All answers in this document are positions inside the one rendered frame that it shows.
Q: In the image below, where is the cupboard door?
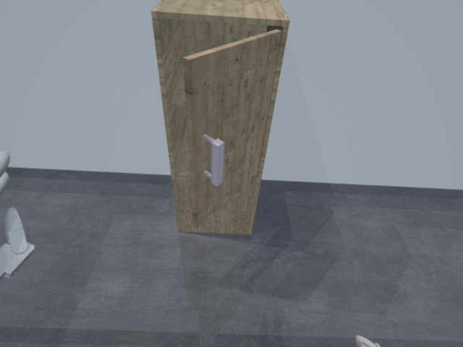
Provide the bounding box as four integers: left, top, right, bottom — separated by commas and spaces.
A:
183, 29, 281, 228

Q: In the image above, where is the left robot hand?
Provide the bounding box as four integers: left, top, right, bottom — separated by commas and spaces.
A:
0, 150, 35, 280

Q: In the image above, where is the handle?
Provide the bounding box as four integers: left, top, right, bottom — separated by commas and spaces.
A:
203, 134, 224, 186

